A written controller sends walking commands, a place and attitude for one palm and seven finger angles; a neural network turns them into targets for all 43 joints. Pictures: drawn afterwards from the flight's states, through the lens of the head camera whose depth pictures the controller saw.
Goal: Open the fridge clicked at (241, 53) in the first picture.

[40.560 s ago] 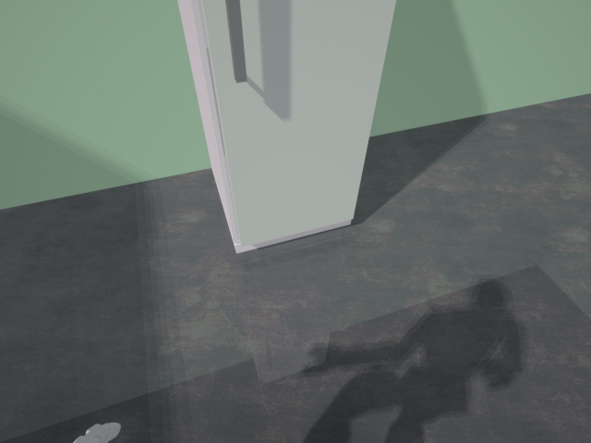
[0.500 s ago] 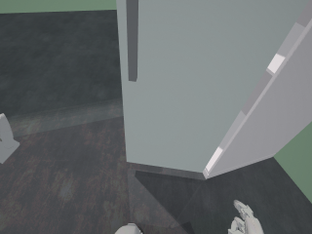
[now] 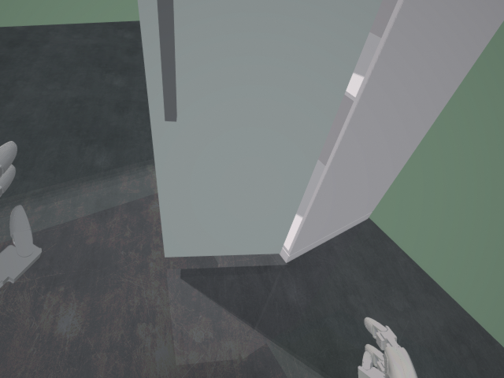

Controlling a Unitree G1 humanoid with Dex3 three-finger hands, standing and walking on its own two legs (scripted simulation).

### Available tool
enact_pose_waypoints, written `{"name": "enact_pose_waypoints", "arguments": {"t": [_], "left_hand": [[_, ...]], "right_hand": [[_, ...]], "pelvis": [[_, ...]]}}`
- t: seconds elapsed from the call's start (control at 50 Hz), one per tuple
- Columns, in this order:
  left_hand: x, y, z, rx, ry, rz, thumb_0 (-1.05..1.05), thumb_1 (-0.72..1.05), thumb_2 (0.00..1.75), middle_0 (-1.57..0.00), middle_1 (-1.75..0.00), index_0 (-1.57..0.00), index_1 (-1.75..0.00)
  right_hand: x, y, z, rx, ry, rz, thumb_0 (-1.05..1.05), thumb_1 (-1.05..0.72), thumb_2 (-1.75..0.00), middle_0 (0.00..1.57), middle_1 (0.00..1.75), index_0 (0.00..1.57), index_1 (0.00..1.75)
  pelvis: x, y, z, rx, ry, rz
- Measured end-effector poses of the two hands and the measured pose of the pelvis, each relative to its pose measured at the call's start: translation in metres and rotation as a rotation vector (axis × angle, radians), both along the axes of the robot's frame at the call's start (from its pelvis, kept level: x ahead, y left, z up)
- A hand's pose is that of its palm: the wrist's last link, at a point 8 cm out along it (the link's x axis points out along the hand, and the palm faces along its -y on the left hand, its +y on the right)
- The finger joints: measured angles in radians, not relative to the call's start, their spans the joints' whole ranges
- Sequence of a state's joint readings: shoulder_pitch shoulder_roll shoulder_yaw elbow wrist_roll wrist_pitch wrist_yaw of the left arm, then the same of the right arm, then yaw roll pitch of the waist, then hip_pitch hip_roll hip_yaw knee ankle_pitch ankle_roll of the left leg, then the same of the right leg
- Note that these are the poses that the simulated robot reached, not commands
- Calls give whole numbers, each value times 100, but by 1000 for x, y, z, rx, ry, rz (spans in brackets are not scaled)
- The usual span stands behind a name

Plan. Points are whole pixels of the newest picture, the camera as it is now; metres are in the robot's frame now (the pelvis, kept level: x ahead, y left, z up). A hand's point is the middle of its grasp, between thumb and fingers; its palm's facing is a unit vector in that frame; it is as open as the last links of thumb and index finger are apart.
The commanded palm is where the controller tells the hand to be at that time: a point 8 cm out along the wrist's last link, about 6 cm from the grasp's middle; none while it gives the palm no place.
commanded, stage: stop stepping back and stand still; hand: left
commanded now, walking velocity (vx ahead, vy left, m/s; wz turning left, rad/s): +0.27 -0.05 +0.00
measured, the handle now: (168, 37) +0.69 +0.21 +0.22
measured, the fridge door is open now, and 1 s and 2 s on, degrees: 64 64 64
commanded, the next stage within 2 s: let the arm hang, fingers relaxed in 0.56 s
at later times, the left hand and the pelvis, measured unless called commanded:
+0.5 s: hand out of the picture +0.12 +0.31 +0.17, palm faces +0.43 -0.81 -0.40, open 7.5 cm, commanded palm +0.05 +0.36 +0.17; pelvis -0.08 +0.06 -0.02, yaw +2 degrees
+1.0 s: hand out of the picture +0.00 +0.24 -0.19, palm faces +0.14 -0.97 -0.18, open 6.8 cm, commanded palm none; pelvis -0.06 +0.06 -0.03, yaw +7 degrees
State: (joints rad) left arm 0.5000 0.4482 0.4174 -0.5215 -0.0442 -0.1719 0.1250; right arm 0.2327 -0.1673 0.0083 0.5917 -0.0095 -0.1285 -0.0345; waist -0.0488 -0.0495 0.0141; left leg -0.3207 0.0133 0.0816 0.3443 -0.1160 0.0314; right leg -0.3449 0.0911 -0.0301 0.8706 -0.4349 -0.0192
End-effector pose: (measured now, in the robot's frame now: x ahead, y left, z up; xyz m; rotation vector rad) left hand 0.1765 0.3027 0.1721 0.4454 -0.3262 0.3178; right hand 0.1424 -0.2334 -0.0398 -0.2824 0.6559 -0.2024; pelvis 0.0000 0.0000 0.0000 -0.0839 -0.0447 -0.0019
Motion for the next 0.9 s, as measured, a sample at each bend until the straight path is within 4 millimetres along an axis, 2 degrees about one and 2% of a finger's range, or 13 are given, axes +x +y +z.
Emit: {"name": "enact_pose_waypoints", "arguments": {"t": [0.08, 0.14, 0.2, 0.3, 0.38, 0.48, 0.56, 0.66, 0.68, 0.72, 0.78, 0.84, 0.9], "left_hand": [[-47, 0, 15, 74, 51, 8, 2, 88, 90, -21, -30, -21, -30], [-84, 6, 21, 188, 1, 44, 2, 88, 90, -21, -30, -21, -30], [-103, 25, 20, 149, -93, 101, 2, 88, 90, -21, -30, -21, -31], [-103, 67, -11, -63, -145, 235, 1, 88, 90, -21, -30, -21, -30], [-91, 71, -30, -107, -86, 189, 2, 89, 90, -20, -30, -20, -30], [-94, 54, 3, 45, -70, 56, 2, 89, 90, -20, -30, -20, -30], [-105, 48, 33, 192, -80, 42, 2, 88, 90, -21, -30, -21, -30], [-105, 69, 18, 195, -6, 158, 1, 88, 90, -21, -30, -21, -30], [-101, 77, 6, 170, 36, 187, 1, 88, 90, -21, -30, -21, -30], [-87, 92, -41, 52, 213, 235, 1, 89, 90, -20, -30, -20, -30], [-76, 95, -145, -160, 558, 250, 0, 90, 90, -19, -30, -19, -30], [-94, 63, -249, -303, 947, 205, 1, 90, 90, -19, -29, -19, -30], [-137, 9, -316, -421, 1270, 128, 1, 91, 90, -19, -29, -19, -30]], "right_hand": [[-35, -2, -5, -12, 58, -11, 1, -90, -90, 20, 30, 20, 30], [-51, -6, -30, -27, 93, 10, 1, -90, -90, 20, 30, 20, 30], [-69, -2, -50, -35, 166, 0, 1, -90, -90, 20, 30, 20, 30], [-85, 23, -53, -31, 135, -23, 2, -90, -90, 20, 30, 20, 30], [-87, 51, -58, -5, 70, -16, 2, -90, -90, 20, 30, 20, 30], [-100, 88, -49, 99, 79, 33, 2, -90, -90, 20, 30, 20, 30], [-100, 96, -56, 139, 122, 58, 1, -90, -90, 21, 30, 20, 30], [-84, 81, -80, 119, 185, 60, 1, -90, -90, 21, 30, 20, 30], [-81, 78, -82, 119, 197, 69, 1, -90, -90, 21, 30, 20, 30], [-74, 72, -87, 115, 233, 87, 1, -90, -90, 21, 30, 20, 30], [-65, 65, -102, 78, 258, 108, 1, -90, -90, 21, 30, 20, 30], [-69, 61, -110, 56, 287, 92, 1, -90, -90, 20, 30, 20, 30], [-83, 57, -110, 47, 336, 78, 1, -90, -90, 20, 30, 20, 30]], "pelvis": [[-18, 6, 6, -6, 24, 28], [-40, 9, -16, 62, 41, 13], [-53, 19, -24, 34, 17, 14], [-58, 40, -26, 49, 14, 40], [-74, 58, -34, 68, -11, 38], [-81, 56, -18, 59, 1, 34], [-74, 55, -14, 37, 28, 33], [-67, 60, -24, 47, 33, 37], [-65, 63, -23, 51, 37, 52], [-63, 69, -24, 62, 43, 88], [-61, 79, -38, 55, 42, 117], [-63, 79, -46, 94, 39, 97], [-64, 71, -45, 117, 43, 94]]}}
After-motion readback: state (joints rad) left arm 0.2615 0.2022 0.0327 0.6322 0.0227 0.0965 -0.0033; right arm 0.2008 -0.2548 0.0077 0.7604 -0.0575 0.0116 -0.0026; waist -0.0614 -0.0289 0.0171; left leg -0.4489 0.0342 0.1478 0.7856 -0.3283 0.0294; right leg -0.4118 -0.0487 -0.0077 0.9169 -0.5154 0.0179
